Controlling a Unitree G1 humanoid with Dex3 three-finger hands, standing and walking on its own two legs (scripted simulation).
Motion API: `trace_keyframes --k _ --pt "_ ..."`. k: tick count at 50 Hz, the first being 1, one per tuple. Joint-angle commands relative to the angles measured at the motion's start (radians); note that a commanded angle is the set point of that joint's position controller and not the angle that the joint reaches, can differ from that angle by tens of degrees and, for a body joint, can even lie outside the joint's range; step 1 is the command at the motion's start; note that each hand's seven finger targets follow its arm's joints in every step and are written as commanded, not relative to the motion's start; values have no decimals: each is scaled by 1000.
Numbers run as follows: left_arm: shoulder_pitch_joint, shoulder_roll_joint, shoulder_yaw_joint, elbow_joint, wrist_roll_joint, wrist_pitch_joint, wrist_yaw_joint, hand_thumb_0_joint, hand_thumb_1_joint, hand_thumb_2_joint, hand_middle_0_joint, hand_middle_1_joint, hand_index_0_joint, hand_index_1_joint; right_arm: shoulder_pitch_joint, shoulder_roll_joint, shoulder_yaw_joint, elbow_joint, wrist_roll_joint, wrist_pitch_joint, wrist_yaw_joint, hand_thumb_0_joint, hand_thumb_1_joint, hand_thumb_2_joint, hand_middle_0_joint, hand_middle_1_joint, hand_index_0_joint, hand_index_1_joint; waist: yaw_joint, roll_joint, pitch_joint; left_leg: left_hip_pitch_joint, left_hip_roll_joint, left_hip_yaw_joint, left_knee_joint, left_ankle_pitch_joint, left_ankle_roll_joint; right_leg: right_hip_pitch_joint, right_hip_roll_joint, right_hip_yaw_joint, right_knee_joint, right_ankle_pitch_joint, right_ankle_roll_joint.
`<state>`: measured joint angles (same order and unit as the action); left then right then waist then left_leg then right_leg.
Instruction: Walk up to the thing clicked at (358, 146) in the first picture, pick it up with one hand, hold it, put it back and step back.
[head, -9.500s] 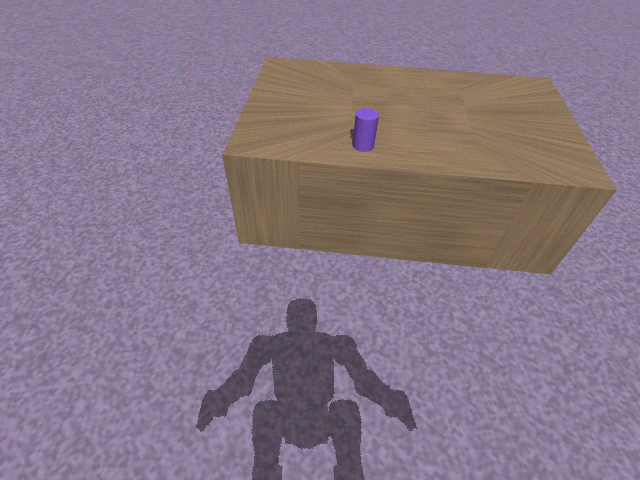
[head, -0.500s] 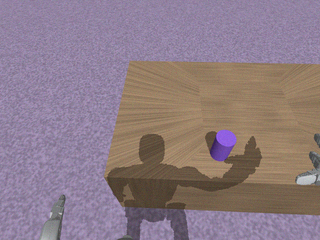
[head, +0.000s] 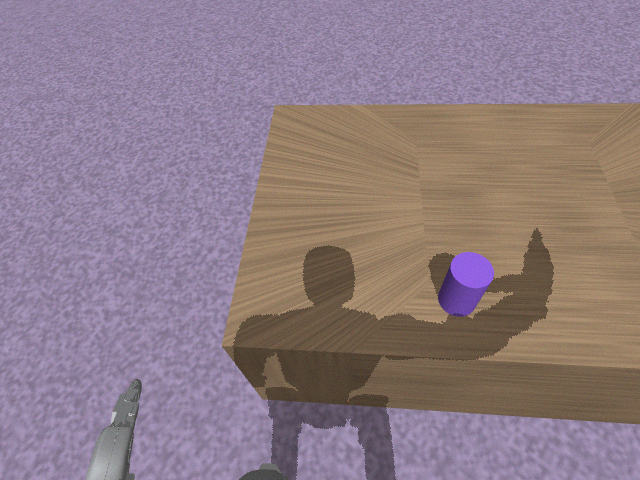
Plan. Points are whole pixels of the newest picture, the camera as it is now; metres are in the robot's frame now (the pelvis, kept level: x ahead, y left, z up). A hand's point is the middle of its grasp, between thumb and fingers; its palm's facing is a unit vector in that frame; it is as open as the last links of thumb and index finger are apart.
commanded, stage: go down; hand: right
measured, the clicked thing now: (464, 285) +0.49 -0.23 -0.22
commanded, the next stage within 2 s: approach in 0.44 s
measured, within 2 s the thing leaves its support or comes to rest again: neither
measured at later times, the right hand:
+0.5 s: hand out of the picture +0.39 -0.40 +0.07, palm faces +0.26 +0.96 -0.05, open 17.7 cm
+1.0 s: hand (581, 284) +0.42 -0.35 -0.07, palm faces +0.21 +0.98 +0.07, open 17.7 cm
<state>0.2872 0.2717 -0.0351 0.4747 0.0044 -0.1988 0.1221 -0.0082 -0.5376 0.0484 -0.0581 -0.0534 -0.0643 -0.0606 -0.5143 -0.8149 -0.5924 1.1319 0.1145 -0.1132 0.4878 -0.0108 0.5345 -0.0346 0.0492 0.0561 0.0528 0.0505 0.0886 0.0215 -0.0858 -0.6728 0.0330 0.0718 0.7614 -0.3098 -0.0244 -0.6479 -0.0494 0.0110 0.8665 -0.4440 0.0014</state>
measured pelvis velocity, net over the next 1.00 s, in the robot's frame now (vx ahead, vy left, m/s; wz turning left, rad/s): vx -0.02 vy -0.01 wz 0.03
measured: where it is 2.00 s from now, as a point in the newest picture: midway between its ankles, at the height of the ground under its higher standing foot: outside the picture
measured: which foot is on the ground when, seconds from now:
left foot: down 0.00-1.00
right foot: down 0.00-1.00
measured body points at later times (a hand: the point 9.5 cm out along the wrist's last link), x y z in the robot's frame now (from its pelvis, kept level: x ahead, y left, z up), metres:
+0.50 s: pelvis +0.00 +0.00 -0.01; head +0.10 -0.04 +0.43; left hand +0.15 +0.27 -0.05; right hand +0.37 -0.45 +0.08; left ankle +0.03 +0.14 -0.70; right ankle -0.02 -0.11 -0.70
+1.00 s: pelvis -0.02 -0.01 -0.07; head +0.14 -0.08 +0.35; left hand +0.15 +0.25 -0.06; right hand +0.40 -0.40 -0.07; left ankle +0.03 +0.14 -0.70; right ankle -0.02 -0.11 -0.70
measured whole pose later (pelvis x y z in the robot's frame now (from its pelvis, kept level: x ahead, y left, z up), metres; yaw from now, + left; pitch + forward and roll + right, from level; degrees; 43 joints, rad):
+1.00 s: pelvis -0.02 -0.01 -0.07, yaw +2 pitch +25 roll +5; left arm 0.32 0.29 -0.02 0.15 0.06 -0.23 0.04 -0.01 -0.54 0.05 -0.06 -0.05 -0.06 -0.06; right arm -0.67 -0.84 -0.73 1.32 0.16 -0.46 0.52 -0.01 0.61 -0.02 0.05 0.05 0.06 0.05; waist 0.23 0.07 -0.11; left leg -1.14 0.03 0.08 1.12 -0.41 -0.03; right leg -1.13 -0.06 0.04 1.27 -0.57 -0.01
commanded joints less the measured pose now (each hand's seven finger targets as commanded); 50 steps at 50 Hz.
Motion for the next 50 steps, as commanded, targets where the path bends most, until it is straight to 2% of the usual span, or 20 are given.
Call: trace_keyframes --k 1,4,6,10,12,14,16,20,21,24,26,28,31,33,36,38,41,42,48,50 --pt "-2 192 103 -143 1 -42 15 0 -545 45 -52 -54 -53 -53 -275 -444 -84 -134 24 -78 9 0 545 -35 44 52 50 52 -16 -193 -335 179 -38 -21 -38 249 48 164 19 31 -102 478 4" --pt "-2 155 66 -149 2 -43 7 0 -545 46 -52 -54 -53 -53 -335 -459 -81 -160 23 -103 19 0 567 -33 46 52 52 53 -17 -209 -338 188 -35 -25 -42 222 48 136 26 25 -105 386 -2" --pt "-22 190 88 -198 0 -48 11 0 -547 48 -51 -53 -51 -53 -349 -487 -94 -143 25 -110 25 0 591 -33 43 54 51 54 -3 -182 -369 187 -37 -24 -38 221 45 130 25 29 -100 364 -6" --pt "28 173 84 -124 2 -40 6 0 -547 46 -51 -53 -51 -52 -344 -481 -83 -102 28 -113 44 0 577 -35 42 54 50 54 6 -242 -338 107 -42 -21 -27 201 49 155 21 36 -88 415 2" --pt "-5 206 100 -188 5 -47 10 0 -553 51 -53 -54 -50 -57 -391 -535 -112 -145 25 -118 44 0 597 -37 38 55 48 55 8 -233 -431 138 -40 -24 -21 249 47 187 20 38 -69 462 1" --pt "-11 206 86 -217 6 -48 10 0 -551 51 -53 -54 -51 -57 -348 -503 -101 -68 31 -111 51 0 611 -40 33 57 45 57 16 -182 -382 146 -43 -17 -22 247 44 147 23 36 -70 435 0" --pt "5 179 64 -167 7 -41 3 0 -543 44 -51 -53 -52 -51 -377 -515 -103 -67 28 -120 54 0 608 -37 37 57 47 57 6 -219 -354 123 -43 -18 -14 232 48 108 23 38 -66 428 3" --pt "-4 219 103 -208 11 -43 9 0 -549 48 -50 -52 -50 -53 -379 -540 -110 -43 18 -120 61 0 611 -33 36 56 47 56 19 -215 -372 116 -40 -21 -11 214 49 109 22 36 -63 385 0" --pt "18 194 81 -181 12 -41 5 0 -544 43 -49 -50 -51 -49 -386 -532 -107 -63 19 -124 63 0 611 -38 34 59 47 59 12 -233 -373 110 -42 -19 -5 217 51 116 21 39 -61 409 2" --pt "-7 201 78 -252 12 -49 4 0 -549 49 -51 -52 -50 -53 -430 -564 -129 -83 25 -136 68 0 611 -36 33 58 46 58 18 -231 -444 110 -45 -16 4 249 48 153 17 46 -38 479 6" --pt "65 208 101 -187 14 -39 7 0 -550 49 -51 -52 -50 -53 -435 -597 -151 -108 26 -136 68 0 611 -33 38 55 48 55 19 -268 -456 118 -41 -20 10 259 49 155 22 40 -35 479 3" --pt "63 169 57 -184 13 -35 0 0 -563 47 -49 -40 -37 -53 -427 -567 -133 -75 24 -134 70 0 611 -18 45 54 58 53 18 -246 -413 101 -43 -19 14 249 49 116 22 41 -33 464 1" --pt "-33 166 46 -245 16 -48 -5 0 -556 39 -48 -42 -41 -49 -418 -491 -93 17 37 -154 77 0 611 -17 43 53 58 52 39 -161 -302 34 -46 -18 24 167 49 -6 19 44 -22 317 -11" --pt "10 175 68 -197 21 -49 -9 0 -557 41 -48 -43 -42 -49 -462 -499 -106 -26 50 -191 81 0 611 -21 41 54 57 54 43 -199 -344 -4 -43 -23 48 149 50 1 18 47 -2 290 -11" --pt "-5 212 100 -317 23 -71 -16 0 -565 49 -49 -43 -39 -54 -416 -410 -89 47 79 -237 92 0 611 -26 39 55 57 55 91 -147 -392 -30 -47 -22 95 178 43 -12 18 53 51 323 -10" --pt "42 193 86 -301 25 -71 -29 0 -566 50 -50 -45 -39 -56 -393 -361 -83 79 95 -279 92 0 611 -24 45 54 61 53 99 -149 -386 -78 -50 -19 137 170 42 -50 20 60 89 346 -10" --pt "58 188 87 -354 27 -77 -43 0 -569 53 -52 -48 -40 -60 -411 -357 -107 59 115 -338 84 0 611 -23 52 51 66 51 100 -158 -420 -126 -49 -24 193 153 41 -104 21 60 146 324 -10" --pt "63 206 107 -393 31 -80 -44 0 -567 52 -52 -48 -40 -60 -425 -369 -117 30 111 -356 80 0 611 -24 50 52 65 52 113 -179 -459 -152 -51 -22 217 155 42 -89 15 66 167 354 -5" --pt "136 220 163 -432 57 -63 -68 0 -547 39 -47 -45 -42 -50 -438 -462 -204 -46 61 -439 14 0 611 -14 58 49 66 48 101 -325 -500 -284 -57 -21 329 114 52 -108 3 70 263 445 18" --pt "81 236 181 -512 66 -66 -76 0 -542 36 -45 -45 -42 -47 -487 -496 -241 -121 47 -478 -10 0 603 -9 64 46 68 46 98 -372 -591 -302 -58 -18 372 124 56 -90 -4 82 298 488 25"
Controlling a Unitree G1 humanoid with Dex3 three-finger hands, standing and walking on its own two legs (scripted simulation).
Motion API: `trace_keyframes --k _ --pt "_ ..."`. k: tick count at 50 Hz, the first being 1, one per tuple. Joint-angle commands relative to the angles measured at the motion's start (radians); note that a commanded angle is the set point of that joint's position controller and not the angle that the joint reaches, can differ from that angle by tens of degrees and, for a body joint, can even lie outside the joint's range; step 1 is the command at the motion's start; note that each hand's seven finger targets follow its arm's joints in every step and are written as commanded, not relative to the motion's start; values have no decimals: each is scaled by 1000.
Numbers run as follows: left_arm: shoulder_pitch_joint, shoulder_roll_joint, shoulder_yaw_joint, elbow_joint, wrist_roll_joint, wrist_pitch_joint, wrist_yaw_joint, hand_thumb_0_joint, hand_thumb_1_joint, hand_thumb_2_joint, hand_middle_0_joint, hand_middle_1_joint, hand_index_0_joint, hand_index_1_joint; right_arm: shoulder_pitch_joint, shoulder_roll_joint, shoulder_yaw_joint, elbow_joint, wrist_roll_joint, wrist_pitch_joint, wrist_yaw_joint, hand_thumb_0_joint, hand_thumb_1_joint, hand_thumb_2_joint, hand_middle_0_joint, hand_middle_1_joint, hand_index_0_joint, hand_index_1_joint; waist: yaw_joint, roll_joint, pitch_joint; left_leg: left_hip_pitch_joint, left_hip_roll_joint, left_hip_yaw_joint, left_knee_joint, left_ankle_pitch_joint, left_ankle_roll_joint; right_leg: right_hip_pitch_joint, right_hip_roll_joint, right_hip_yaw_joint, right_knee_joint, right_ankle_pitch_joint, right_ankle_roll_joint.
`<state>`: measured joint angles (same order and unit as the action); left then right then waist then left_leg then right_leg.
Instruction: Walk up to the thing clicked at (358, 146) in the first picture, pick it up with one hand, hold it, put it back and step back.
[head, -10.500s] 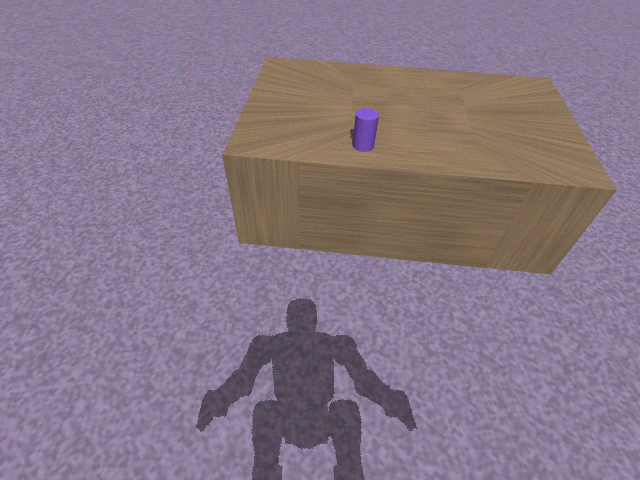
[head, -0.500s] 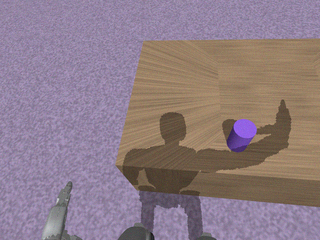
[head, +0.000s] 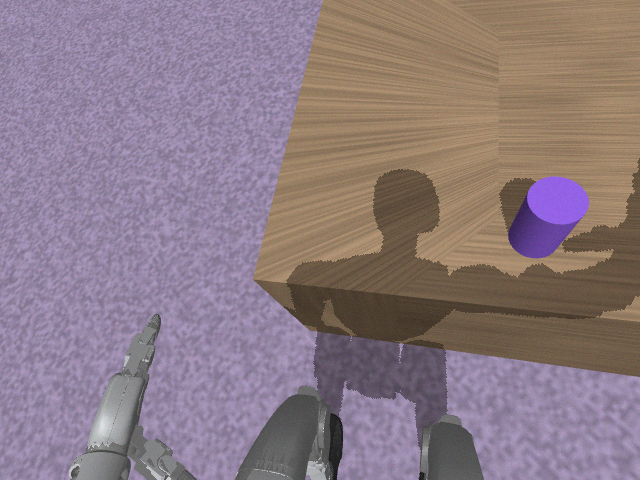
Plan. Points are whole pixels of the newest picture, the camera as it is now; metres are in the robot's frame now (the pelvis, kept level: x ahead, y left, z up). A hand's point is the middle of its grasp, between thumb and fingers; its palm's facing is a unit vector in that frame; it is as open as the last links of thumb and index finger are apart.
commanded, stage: approach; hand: right
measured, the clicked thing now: (544, 220) +0.51 -0.24 -0.15
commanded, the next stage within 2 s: close in in 0.18 s
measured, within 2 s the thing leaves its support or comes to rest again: neither
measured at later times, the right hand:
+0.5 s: hand (586, 241) +0.48 -0.28 -0.15, palm faces +0.24 +0.97 +0.05, open 17.6 cm
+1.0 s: hand (545, 235) +0.48 -0.23 -0.14, palm faces +0.23 +0.97 +0.02, open 17.6 cm
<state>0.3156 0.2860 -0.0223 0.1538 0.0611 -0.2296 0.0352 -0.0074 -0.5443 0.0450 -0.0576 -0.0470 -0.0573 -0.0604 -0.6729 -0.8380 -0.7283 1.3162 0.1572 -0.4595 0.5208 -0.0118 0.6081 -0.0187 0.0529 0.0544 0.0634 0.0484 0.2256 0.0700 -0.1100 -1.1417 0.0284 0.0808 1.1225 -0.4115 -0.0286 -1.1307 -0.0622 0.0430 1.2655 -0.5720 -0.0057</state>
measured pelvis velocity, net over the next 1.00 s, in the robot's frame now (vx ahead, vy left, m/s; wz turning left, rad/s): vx -0.03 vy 0.01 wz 0.02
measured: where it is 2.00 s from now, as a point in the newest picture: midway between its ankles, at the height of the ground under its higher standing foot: outside the picture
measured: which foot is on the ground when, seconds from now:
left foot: down 0.00-1.00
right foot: down 0.00-1.00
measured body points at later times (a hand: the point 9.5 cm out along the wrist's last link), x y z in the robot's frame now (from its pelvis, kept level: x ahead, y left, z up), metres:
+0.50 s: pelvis -0.04 +0.00 -0.10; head +0.17 -0.09 +0.29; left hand +0.14 +0.26 +0.01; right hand +0.46 -0.34 -0.15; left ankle +0.06 +0.15 -0.63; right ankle +0.00 -0.11 -0.63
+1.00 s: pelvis -0.03 +0.01 -0.10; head +0.16 -0.06 +0.30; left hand +0.14 +0.27 +0.02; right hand +0.46 -0.28 -0.14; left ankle +0.06 +0.15 -0.63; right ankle +0.00 -0.11 -0.63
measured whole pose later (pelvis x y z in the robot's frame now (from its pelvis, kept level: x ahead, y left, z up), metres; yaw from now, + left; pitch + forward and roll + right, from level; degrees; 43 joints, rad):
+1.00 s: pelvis -0.03 +0.01 -0.10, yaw +1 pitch +31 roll +6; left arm 0.49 0.34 0.15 -0.40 0.08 -0.16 -0.05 -0.01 -0.54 0.04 -0.06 -0.05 -0.06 -0.06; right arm -0.75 -0.65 -0.66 1.16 -0.01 -0.57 0.15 -0.01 0.57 -0.05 0.03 0.06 0.04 0.06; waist 0.36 0.05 -0.14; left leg -1.57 0.03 0.09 1.51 -0.50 -0.01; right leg -1.55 -0.06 0.08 1.66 -0.67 0.01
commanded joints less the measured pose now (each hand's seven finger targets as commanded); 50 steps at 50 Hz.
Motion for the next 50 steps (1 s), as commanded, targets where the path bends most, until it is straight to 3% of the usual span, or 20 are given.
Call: trace_keyframes --k 1,4,5,7,9,10,14,17,19,20,21,22,24,27,33,37,40,46,48,50 --pt "51 225 176 -214 14 -34 10 0 -543 36 -44 -43 -40 -47 -312 -478 -119 -283 -11 -145 -54 0 610 -6 62 46 66 46 -34 -429 -591 153 -54 -27 29 236 60 397 7 49 -76 648 34" --pt "57 169 140 -195 30 -29 -11 0 -553 48 -46 -44 -34 -55 -264 -313 -51 -153 -26 -180 -63 0 611 -14 59 50 63 50 17 -400 -493 83 -56 -23 76 208 62 244 6 51 -19 556 28" --pt "15 181 149 -245 31 -37 -14 0 -552 48 -44 -43 -33 -53 -294 -295 -45 -181 -30 -198 -66 0 611 -13 61 49 63 49 28 -408 -527 67 -56 -21 94 190 62 227 2 57 -3 522 26" --pt "-3 208 155 -334 35 -45 -12 0 -549 46 -44 -43 -35 -51 -315 -400 -96 -221 -51 -215 -83 0 611 -34 47 57 55 56 25 -446 -617 59 -56 -24 119 186 66 239 -1 58 27 497 28" --pt "53 227 183 -373 36 -42 -21 0 -545 43 -44 -44 -38 -50 -280 -322 -60 -143 -54 -212 -89 0 611 -47 42 60 53 60 72 -426 -574 20 -61 -10 139 149 66 197 -5 68 38 432 30" --pt "74 218 175 -376 35 -41 -29 0 -543 41 -44 -45 -40 -49 -250 -294 -53 -105 -54 -212 -94 0 611 -50 40 61 52 61 74 -428 -532 -13 -62 -4 154 133 67 166 -6 77 40 424 34" --pt "146 259 233 -465 31 -39 -45 0 -535 29 -45 -46 -47 -43 -317 -385 -102 -201 -71 -227 -135 0 587 -50 44 60 53 60 98 -478 -600 -73 -64 2 216 120 70 158 -8 86 107 433 34" --pt "152 264 264 -554 29 -41 -54 0 -550 39 -55 -50 -55 -50 -340 -357 -99 -233 -85 -230 -175 0 555 -40 63 52 64 52 117 -478 -599 -67 -60 -3 230 119 69 104 1 68 127 342 29" --pt "198 237 253 -540 28 -34 -61 0 -546 36 -52 -49 -55 -46 -369 -334 -82 -282 -102 -228 -203 0 560 -38 58 52 59 52 104 -526 -609 -91 -62 -7 243 101 71 96 4 62 133 313 27" --pt "205 230 252 -559 24 -32 -62 0 -544 35 -52 -49 -55 -46 -385 -296 -56 -312 -108 -224 -211 0 556 -39 58 52 58 52 118 -549 -605 -117 -61 -4 244 82 70 117 1 65 126 293 32" --pt "191 253 278 -582 24 -33 -61 0 -544 36 -51 -47 -53 -45 -398 -289 -46 -347 -118 -219 -221 0 546 -38 58 50 57 50 116 -576 -632 -135 -59 1 257 73 71 157 -4 73 122 313 37" --pt "188 252 280 -590 25 -30 -61 0 -542 34 -51 -48 -54 -44 -389 -307 -54 -362 -130 -210 -235 0 538 -41 56 50 56 51 104 -595 -642 -144 -56 0 262 88 71 181 -6 71 128 344 41" --pt "176 262 298 -603 26 -20 -63 0 -539 33 -49 -48 -54 -44 -380 -256 -18 -367 -142 -191 -251 0 562 -35 52 50 53 50 99 -612 -618 -178 -54 4 275 71 74 194 -12 80 125 358 49" --pt "218 241 301 -560 27 2 -69 0 -535 29 -47 -46 -53 -39 -352 -221 -14 -376 -148 -163 -280 0 565 -35 49 50 50 50 67 -612 -585 -167 -55 3 272 45 76 137 -8 73 115 302 48" --pt "198 218 258 -691 16 20 -67 0 -535 28 -45 -43 -52 -37 -308 -119 -4 -307 -135 -137 -317 0 602 -41 44 57 50 57 89 -361 -543 -19 -51 -1 257 84 63 -86 14 54 127 183 15" --pt "218 260 328 -721 11 26 -56 0 -538 28 -48 -45 -53 -40 -330 -103 11 -312 -137 -155 -337 0 596 -42 37 58 44 58 118 -318 -555 -1 -49 -19 245 67 57 -113 19 44 140 133 2" --pt "234 241 318 -711 6 31 -56 0 -533 24 -46 -44 -54 -36 -329 -85 29 -279 -145 -164 -354 0 608 -50 28 61 37 61 130 -273 -510 22 -47 -41 220 39 48 -169 22 35 149 91 -7" --pt "284 219 316 -711 11 27 -61 0 -589 77 -56 -45 -31 -71 -400 -65 61 -375 -157 -182 -365 0 542 -75 24 62 29 62 134 -399 -604 -18 -47 -39 248 135 53 -24 21 25 165 216 7" --pt "290 194 297 -685 13 30 -65 0 -588 75 -54 -45 -30 -68 -428 -41 89 -384 -163 -183 -367 0 527 -78 30 66 34 67 129 -425 -595 -27 -45 -42 249 127 56 -33 23 24 166 205 9" --pt "265 216 316 -698 10 30 -61 0 -592 79 -54 -44 -30 -69 -427 -46 79 -405 -163 -182 -375 0 565 -60 39 59 45 59 124 -439 -603 -50 -44 -33 257 116 58 -8 23 29 158 206 13"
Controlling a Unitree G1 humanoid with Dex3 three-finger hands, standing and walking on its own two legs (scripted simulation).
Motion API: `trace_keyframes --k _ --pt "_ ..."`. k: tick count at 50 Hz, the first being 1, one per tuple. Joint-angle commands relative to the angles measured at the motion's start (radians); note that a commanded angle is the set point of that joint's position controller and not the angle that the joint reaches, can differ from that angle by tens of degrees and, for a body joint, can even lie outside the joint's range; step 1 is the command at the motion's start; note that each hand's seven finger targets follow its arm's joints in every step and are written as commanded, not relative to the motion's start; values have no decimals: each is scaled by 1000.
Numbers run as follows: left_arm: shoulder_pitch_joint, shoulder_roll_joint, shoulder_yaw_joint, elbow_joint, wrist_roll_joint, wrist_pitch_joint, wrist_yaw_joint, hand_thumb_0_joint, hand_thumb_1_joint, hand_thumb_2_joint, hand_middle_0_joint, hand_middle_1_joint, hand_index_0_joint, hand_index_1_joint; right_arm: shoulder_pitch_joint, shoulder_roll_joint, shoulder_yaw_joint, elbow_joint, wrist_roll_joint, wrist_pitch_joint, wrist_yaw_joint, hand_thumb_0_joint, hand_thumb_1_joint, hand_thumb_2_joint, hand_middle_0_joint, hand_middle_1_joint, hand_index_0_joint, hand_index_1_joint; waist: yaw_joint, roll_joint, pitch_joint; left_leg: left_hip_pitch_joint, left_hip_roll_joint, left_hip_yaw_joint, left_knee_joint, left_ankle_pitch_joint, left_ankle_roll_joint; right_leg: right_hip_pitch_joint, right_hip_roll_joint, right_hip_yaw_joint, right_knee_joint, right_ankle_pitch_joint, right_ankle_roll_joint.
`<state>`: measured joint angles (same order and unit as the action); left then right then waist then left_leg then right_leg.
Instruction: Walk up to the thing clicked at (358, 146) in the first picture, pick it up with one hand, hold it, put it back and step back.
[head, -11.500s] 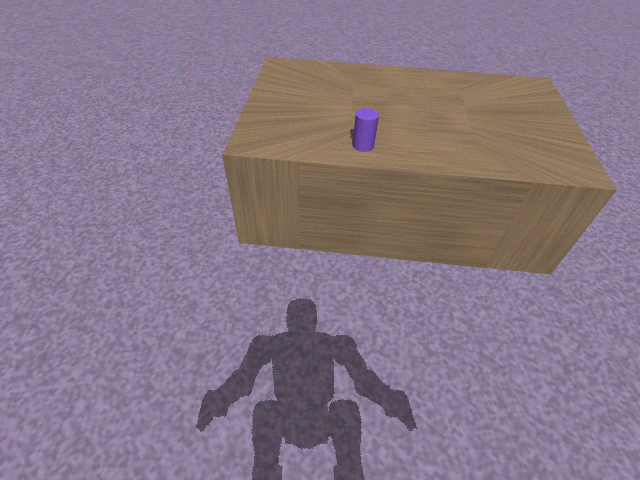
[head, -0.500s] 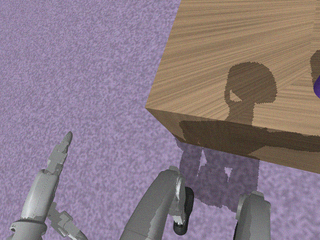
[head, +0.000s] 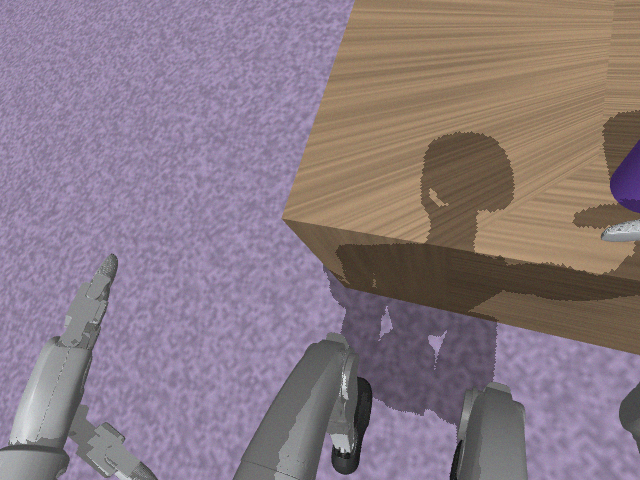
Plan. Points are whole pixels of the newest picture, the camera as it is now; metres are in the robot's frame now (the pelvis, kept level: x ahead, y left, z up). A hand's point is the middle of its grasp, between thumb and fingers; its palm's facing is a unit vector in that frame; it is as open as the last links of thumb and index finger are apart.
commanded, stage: close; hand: right
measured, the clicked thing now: out of the picture +0.54 -0.26 -0.06
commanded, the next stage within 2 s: settle in 0.76 s
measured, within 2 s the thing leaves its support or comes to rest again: leaves its support in 1.16 s
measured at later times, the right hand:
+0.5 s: hand out of the picture +0.53 -0.26 -0.03, palm faces +0.27 +0.96 +0.00, open 12.4 cm
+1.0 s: hand out of the picture +0.52 -0.25 -0.03, palm faces +0.26 +0.97 +0.00, open 10.4 cm
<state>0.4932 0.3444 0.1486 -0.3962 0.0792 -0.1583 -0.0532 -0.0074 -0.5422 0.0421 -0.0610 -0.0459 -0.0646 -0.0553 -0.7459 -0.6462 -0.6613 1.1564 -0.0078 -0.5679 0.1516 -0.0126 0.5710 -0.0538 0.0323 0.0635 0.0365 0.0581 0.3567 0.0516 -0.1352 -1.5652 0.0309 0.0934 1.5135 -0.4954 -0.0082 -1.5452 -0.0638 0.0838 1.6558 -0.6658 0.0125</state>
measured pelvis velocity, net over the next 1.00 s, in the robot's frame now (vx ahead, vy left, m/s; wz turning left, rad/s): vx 0.00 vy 0.00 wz -0.01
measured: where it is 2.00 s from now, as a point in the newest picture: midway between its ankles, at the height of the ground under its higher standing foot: (403, 473)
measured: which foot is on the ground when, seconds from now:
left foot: down 0.00-1.00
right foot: down 0.00-1.00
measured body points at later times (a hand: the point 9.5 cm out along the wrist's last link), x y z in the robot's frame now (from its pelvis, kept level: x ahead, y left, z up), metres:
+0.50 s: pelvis +0.00 -0.01 +0.00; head +0.20 -0.08 +0.40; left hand +0.18 +0.25 +0.12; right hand +0.51 -0.31 -0.03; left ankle +0.10 +0.13 -0.54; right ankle +0.04 -0.12 -0.54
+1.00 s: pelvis +0.00 +0.00 +0.00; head +0.19 -0.07 +0.41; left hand +0.18 +0.26 +0.11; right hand +0.50 -0.30 -0.02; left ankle +0.10 +0.13 -0.54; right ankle +0.04 -0.12 -0.54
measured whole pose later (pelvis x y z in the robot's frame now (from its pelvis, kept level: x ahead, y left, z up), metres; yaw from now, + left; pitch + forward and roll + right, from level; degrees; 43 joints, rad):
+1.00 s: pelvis +0.00 +0.00 +0.00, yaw +0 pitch +31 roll +5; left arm 0.47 0.33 0.12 -0.39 0.07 -0.10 -0.05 -0.01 -0.52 0.03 -0.06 -0.05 -0.07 -0.05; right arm -0.79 -0.63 -0.63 1.18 -0.04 -0.55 0.09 0.01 0.53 -1.01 0.69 0.96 0.81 1.01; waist 0.35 0.04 -0.14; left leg -1.55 0.03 0.08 1.50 -0.49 -0.01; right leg -1.52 -0.06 0.07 1.63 -0.66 0.01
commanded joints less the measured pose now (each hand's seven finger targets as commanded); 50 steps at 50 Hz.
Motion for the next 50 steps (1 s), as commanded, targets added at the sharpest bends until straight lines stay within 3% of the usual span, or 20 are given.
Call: trace_keyframes --k 1,3,6,7,10,11,15,16,19,20,25,29,35,37,39,40,41,43,47,50 --pt "68 178 167 -175 -3 -41 28 0 -592 80 -54 -45 -30 -69 -354 -251 12 -268 -5 -70 -15 0 565 -48 75 68 79 69 -18 -446 -617 396 -46 -45 -130 214 40 430 23 -12 -238 323 -3" --pt "65 204 195 -179 -5 -33 28 0 -591 80 -54 -45 -30 -69 -319 -236 12 -265 -7 -61 -25 0 568 -60 141 107 145 108 -26 -440 -640 402 -48 -36 -132 220 41 467 24 -9 -247 349 0" --pt "98 162 164 -149 -7 -25 20 0 -558 54 -50 -50 -45 -54 -305 -165 44 -242 -8 -52 -31 0 553 -89 381 236 385 237 -11 -425 -586 369 -52 -23 -133 229 41 469 22 -2 -249 392 1" --pt "88 151 145 -137 -5 -21 19 0 -560 56 -49 -49 -43 -55 -319 -186 35 -251 -14 -52 -36 0 542 -101 426 264 429 265 -28 -420 -573 358 -53 -23 -131 224 41 453 20 -1 -251 390 0" --pt "69 154 137 -136 -5 -14 24 0 -561 58 -51 -50 -44 -56 -372 -229 16 -251 -13 -57 -43 0 533 -128 580 351 583 352 -13 -391 -567 372 -50 -26 -129 230 39 429 23 0 -241 373 -4" --pt "63 143 122 -139 -2 -14 23 0 -553 52 -48 -49 -45 -52 -369 -191 35 -221 -9 -58 -43 0 537 -131 610 369 613 370 -2 -382 -545 363 -51 -26 -129 232 40 419 20 0 -241 379 -5" --pt "45 170 146 -171 -6 -9 30 0 -555 54 -48 -49 -44 -53 -367 -211 33 -138 -24 -60 -47 0 464 -214 750 482 753 483 31 -327 -509 365 -51 -30 -143 200 38 366 24 4 -249 298 -15" --pt "48 184 157 -182 -6 -8 31 0 -551 50 -47 -48 -46 -49 -376 -242 16 -155 -25 -63 -51 0 443 -236 791 513 794 515 20 -335 -544 381 -50 -34 -140 207 37 379 23 3 -248 306 -14" --pt "84 171 156 -157 -5 -2 22 0 -552 51 -48 -48 -46 -50 -368 -201 36 -137 -25 -57 -42 0 395 -326 889 617 895 618 25 -378 -556 351 -53 -22 -133 216 42 429 25 5 -252 354 -8" --pt "82 174 163 -171 -7 -6 22 0 -548 48 -47 -48 -46 -48 -392 -204 38 -193 -24 -57 -39 0 346 -351 906 637 910 639 17 -399 -618 360 -53 -21 -131 233 41 482 21 8 -247 393 -7" --pt "76 148 141 -108 -7 1 19 0 -545 42 -47 -48 -48 -46 -409 -161 80 -167 -29 -35 -35 0 206 -491 1034 780 1038 781 16 -434 -549 288 -52 -13 -120 191 43 480 18 16 -252 391 4" --pt "62 167 141 -135 -7 8 20 0 -546 41 -48 -48 -49 -46 -358 -198 48 -148 -35 -18 -51 0 65 -649 1137 922 1146 924 -4 -399 -535 310 -48 -15 -120 199 43 451 18 8 -254 373 2" --pt "90 166 142 -197 -16 13 18 0 -526 21 -40 -42 -49 -32 -360 -208 31 -266 -15 -15 -46 0 -90 -945 1240 1171 1262 1172 -17 -404 -632 418 -50 -17 -143 234 42 491 24 3 -279 395 -3" --pt "98 142 124 -167 -16 15 20 0 -527 19 -39 -39 -47 -30 -372 -195 44 -256 -16 -11 -48 0 -154 -1044 1285 1257 1310 1259 -12 -379 -608 423 -52 -23 -155 231 38 452 30 -3 -272 364 -10" --pt "87 126 99 -129 -17 13 22 0 -529 19 -41 -40 -49 -32 -373 -160 57 -185 -6 -12 -52 0 -226 -1153 1339 1351 1368 1353 -2 -332 -517 392 -51 -27 -158 189 37 375 31 -5 -273 290 -13" --pt "66 127 102 -119 -17 10 24 0 -530 20 -42 -41 -49 -34 -362 -158 49 -154 -1 -17 -59 0 -250 -1163 1344 1357 1374 1359 1 -311 -473 371 -51 -30 -158 171 36 338 30 -6 -268 259 -17" --pt "58 140 115 -117 -18 7 27 0 -532 21 -43 -41 -49 -34 -360 -197 28 -146 -2 -26 -67 0 -264 -1184 1345 1370 1376 1371 3 -303 -461 361 -49 -34 -157 159 35 326 28 -6 -259 243 -19" --pt "48 144 111 -157 -13 3 28 0 -533 21 -44 -41 -50 -34 -372 -241 13 -157 -15 -49 -77 0 -259 -1231 1352 1409 1389 1410 2 -306 -499 404 -45 -52 -160 163 33 317 28 -14 -251 238 -20" --pt "79 157 129 -141 -10 7 30 0 -541 41 -52 -52 -57 -47 -392 -222 34 -180 -24 -69 -74 0 -115 -1224 1252 1366 1305 1368 10 -364 -549 399 -48 -47 -155 178 36 380 32 -13 -265 264 -12" --pt "84 179 149 -191 -11 9 31 0 -538 38 -50 -51 -57 -44 -392 -275 4 -233 -22 -58 -81 0 -60 -1200 1243 1353 1298 1354 -3 -366 -640 448 -52 -39 -167 216 35 445 31 -7 -272 316 -15"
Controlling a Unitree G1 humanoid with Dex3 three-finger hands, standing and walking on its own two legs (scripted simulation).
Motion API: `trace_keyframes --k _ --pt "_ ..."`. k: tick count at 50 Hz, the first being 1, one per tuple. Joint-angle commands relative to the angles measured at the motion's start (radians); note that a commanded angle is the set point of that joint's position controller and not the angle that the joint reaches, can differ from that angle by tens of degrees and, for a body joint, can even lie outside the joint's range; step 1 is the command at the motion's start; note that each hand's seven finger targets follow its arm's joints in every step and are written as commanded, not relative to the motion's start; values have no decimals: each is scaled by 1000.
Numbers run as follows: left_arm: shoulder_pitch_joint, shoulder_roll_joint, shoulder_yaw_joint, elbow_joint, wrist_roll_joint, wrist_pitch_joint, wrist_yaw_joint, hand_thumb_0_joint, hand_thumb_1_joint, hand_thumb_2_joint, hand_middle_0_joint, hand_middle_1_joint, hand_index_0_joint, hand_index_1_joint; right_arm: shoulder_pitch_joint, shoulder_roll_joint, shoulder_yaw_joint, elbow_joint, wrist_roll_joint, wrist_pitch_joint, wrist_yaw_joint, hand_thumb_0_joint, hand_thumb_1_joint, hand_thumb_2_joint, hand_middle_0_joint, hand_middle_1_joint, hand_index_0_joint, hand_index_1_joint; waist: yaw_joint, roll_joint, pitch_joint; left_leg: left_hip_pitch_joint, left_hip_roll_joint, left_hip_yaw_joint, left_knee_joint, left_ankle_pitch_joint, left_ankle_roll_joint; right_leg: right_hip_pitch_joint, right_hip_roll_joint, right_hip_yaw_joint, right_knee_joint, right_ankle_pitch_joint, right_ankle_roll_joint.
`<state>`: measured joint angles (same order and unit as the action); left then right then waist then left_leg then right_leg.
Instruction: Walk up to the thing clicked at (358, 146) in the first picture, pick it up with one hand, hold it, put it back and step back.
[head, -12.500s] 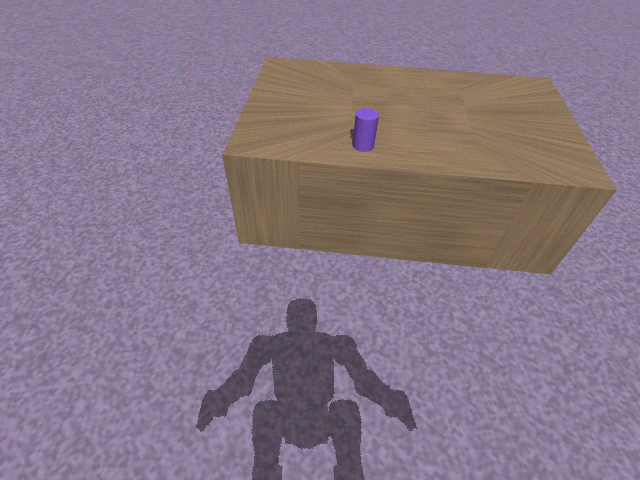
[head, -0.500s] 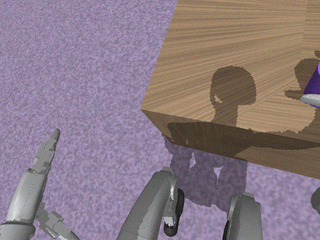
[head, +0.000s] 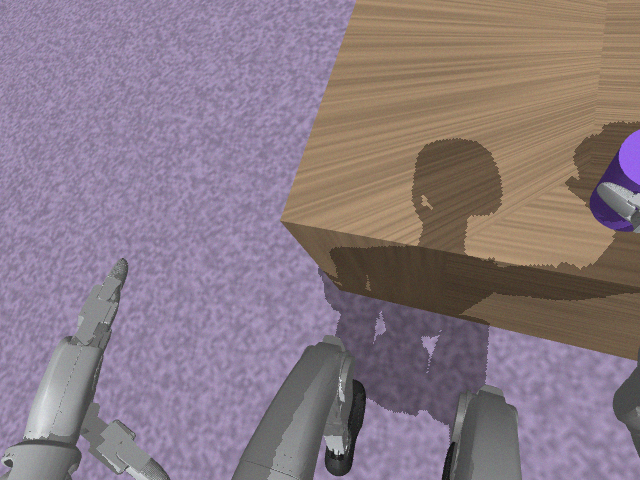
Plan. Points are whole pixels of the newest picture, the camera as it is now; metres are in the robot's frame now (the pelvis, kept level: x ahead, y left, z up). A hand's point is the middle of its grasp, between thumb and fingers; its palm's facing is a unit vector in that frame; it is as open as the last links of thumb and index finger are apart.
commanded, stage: settle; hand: right
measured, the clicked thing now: out of the picture +0.52 -0.24 -0.06
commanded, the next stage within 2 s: lift in 0.78 s
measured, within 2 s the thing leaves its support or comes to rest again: leaves its support in 0.16 s
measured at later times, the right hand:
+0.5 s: hand out of the picture +0.53 -0.24 +0.01, palm faces +0.25 +0.97 -0.01, open 10.5 cm
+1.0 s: hand out of the picture +0.54 -0.24 +0.04, palm faces +0.26 +0.96 +0.00, open 10.6 cm
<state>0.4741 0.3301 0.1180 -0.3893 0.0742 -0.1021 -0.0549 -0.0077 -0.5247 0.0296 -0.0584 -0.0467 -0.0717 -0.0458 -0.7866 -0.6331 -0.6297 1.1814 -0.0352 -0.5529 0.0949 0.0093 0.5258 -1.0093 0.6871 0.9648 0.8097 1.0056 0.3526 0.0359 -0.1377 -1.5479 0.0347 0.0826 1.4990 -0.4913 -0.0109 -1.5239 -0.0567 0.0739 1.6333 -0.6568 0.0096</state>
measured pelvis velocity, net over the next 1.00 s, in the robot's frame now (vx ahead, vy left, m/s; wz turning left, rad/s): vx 0.03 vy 0.00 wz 0.00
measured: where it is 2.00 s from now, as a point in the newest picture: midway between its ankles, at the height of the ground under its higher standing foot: (395, 475)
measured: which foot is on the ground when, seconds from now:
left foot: down 0.00-1.00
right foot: down 0.00-1.00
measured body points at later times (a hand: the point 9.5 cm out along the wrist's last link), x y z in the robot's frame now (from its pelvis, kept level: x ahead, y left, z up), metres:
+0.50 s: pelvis +0.01 +0.00 +0.03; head +0.19 -0.07 +0.44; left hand +0.18 +0.26 +0.11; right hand +0.51 -0.29 +0.02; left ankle +0.10 +0.13 -0.54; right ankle +0.04 -0.12 -0.54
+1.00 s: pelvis +0.03 +0.00 +0.06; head +0.20 -0.06 +0.47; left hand +0.20 +0.27 +0.11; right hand +0.52 -0.29 +0.04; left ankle +0.10 +0.13 -0.54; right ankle +0.04 -0.12 -0.54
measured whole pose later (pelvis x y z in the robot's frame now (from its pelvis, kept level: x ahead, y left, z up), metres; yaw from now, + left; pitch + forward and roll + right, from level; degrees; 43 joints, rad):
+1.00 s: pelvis +0.03 +0.00 +0.06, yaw +0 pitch +28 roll +5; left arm 0.42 0.29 0.06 -0.20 0.08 -0.05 -0.03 -0.01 -0.52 0.03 -0.06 -0.05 -0.07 -0.05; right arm -0.76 -0.57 -0.59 1.18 -0.02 -0.52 0.06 0.02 0.54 -1.06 0.63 1.06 0.74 1.11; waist 0.31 0.02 -0.14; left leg -1.31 0.02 0.08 1.29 -0.47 -0.01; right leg -1.29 -0.07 0.06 1.41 -0.63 0.02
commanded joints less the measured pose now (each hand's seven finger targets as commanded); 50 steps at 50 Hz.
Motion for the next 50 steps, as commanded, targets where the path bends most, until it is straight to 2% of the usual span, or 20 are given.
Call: trace_keyframes --k 1,3,7,8,11,13,18,19,21,24,26,29,31,32,36,39,41,45,49,50 --pt "116 183 171 -174 -5 -42 31 0 -540 41 -51 -51 -57 -45 -353 -274 -22 -236 7 -67 -25 0 -45 -1207 1249 1362 1305 1363 3 -353 -618 434 -55 -28 -155 218 37 420 26 0 -252 315 -10" --pt "130 145 137 -135 -6 -42 27 0 -533 38 -49 -51 -57 -42 -380 -240 8 -269 18 -60 -19 0 -22 -1199 1249 1361 1306 1362 -6 -381 -603 436 -55 -32 -163 222 39 422 25 -6 -257 319 -8" --pt "88 167 145 -107 -3 -42 34 0 -530 37 -50 -53 -58 -44 -418 -304 -8 -373 12 -59 -23 0 17 -1186 1213 1341 1273 1342 -46 -448 -662 425 -54 -26 -159 216 45 516 21 -2 -276 364 5" --pt "67 155 124 -80 1 -38 35 0 -531 39 -49 -52 -56 -44 -408 -275 8 -353 11 -56 -22 0 25 -1192 1217 1349 1278 1350 -50 -451 -633 394 -57 -18 -156 214 47 538 16 6 -279 402 9" --pt "25 177 148 -42 3 -33 43 0 -537 43 -49 -51 -54 -45 -397 -235 24 -287 24 -51 -33 0 1 -1204 1239 1362 1299 1363 -37 -413 -574 389 -63 -15 -183 179 48 509 17 13 -305 356 6" --pt "2 193 149 -76 2 -30 49 0 -534 39 -47 -50 -54 -43 -428 -281 10 -327 19 -54 -45 0 -9 -1234 1243 1386 1305 1387 -42 -399 -614 436 -63 -21 -204 177 47 521 18 9 -323 319 1" --pt "23 151 101 -49 5 -19 47 0 -535 40 -48 -50 -54 -43 -412 -224 42 -238 22 -58 -45 0 -15 -1263 1243 1405 1308 1406 -32 -344 -569 479 -67 -22 -237 187 43 493 22 4 -345 300 -6" --pt "26 152 99 -46 3 -18 49 0 -535 40 -48 -50 -54 -44 -403 -227 38 -231 22 -57 -42 0 -21 -1253 1238 1397 1301 1398 -22 -317 -558 494 -66 -21 -242 203 40 484 22 5 -343 308 -9" --pt "29 145 85 -63 7 -17 48 0 -535 40 -49 -51 -56 -45 -412 -258 26 -253 21 -58 -40 0 -18 -1281 1232 1414 1300 1415 -42 -340 -600 529 -64 -32 -249 235 39 512 22 -3 -343 347 -8" --pt "76 126 81 5 8 -16 45 0 -536 38 -49 -51 -56 -44 -384 -199 43 -190 35 -55 -30 0 -23 -1289 1227 1416 1296 1417 -24 -341 -524 492 -65 -25 -250 255 40 509 22 -3 -344 384 -6" --pt "39 154 108 -47 5 -24 48 0 -536 38 -49 -51 -55 -44 -404 -243 22 -223 31 -58 -30 0 -41 -1286 1232 1415 1299 1416 -19 -341 -565 504 -63 -26 -257 271 38 548 19 1 -343 407 -8" --pt "39 142 94 -7 9 -16 46 0 -538 39 -48 -50 -53 -44 -408 -240 18 -225 33 -60 -30 0 -51 -1299 1229 1423 1296 1424 -40 -344 -570 533 -61 -33 -260 283 37 533 22 -7 -347 416 -9" --pt "14 141 93 -23 5 -19 47 0 -540 40 -46 -47 -50 -43 -407 -217 24 -235 38 -60 -27 0 -48 -1295 1226 1420 1291 1421 -39 -322 -588 544 -63 -30 -265 290 37 546 21 -2 -353 425 -10" --pt "6 160 110 -45 4 -21 50 0 -543 42 -47 -47 -49 -45 -409 -245 15 -260 36 -62 -27 0 -36 -1303 1216 1424 1283 1425 -39 -344 -624 548 -64 -26 -261 299 38 582 17 2 -358 458 -7" --pt "46 130 83 28 8 -6 47 0 -543 42 -46 -47 -48 -46 -410 -210 39 -239 31 -59 -21 0 -51 -1345 1218 1455 1286 1456 -36 -361 -600 524 -70 -18 -276 301 40 622 16 6 -369 499 -1" --pt "7 152 91 -35 9 -6 50 0 -539 38 -46 -48 -50 -44 -437 -275 11 -317 31 -63 -28 0 -46 -1360 1206 1462 1278 1463 -61 -393 -692 602 -64 -31 -285 336 37 657 20 -5 -375 506 -1" --pt "40 124 71 23 10 3 47 0 -536 36 -46 -49 -51 -44 -387 -215 32 -244 38 -57 -26 0 -38 -1369 1196 1466 1270 1467 -52 -377 -615 589 -67 -27 -291 346 37 635 20 -5 -375 533 -1" --pt "5 136 82 8 8 5 49 0 -525 33 -46 -54 -59 -40 -390 -251 7 -271 33 -60 -38 0 -67 -1341 1238 1451 1298 1451 -60 -334 -614 642 -62 -43 -306 379 31 599 23 -14 -381 513 -9" --pt "16 122 80 46 7 9 45 0 -521 29 -45 -53 -60 -37 -364 -180 40 -231 39 -60 -39 0 -53 -1337 1231 1446 1292 1446 -57 -326 -570 609 -66 -34 -326 330 34 616 21 -11 -409 477 -6" --pt "10 119 76 35 8 6 44 0 -528 35 -46 -53 -58 -40 -371 -181 42 -265 37 -62 -38 0 -61 -1339 1236 1449 1297 1450 -71 -343 -595 617 -64 -35 -322 338 35 637 20 -10 -411 497 -5"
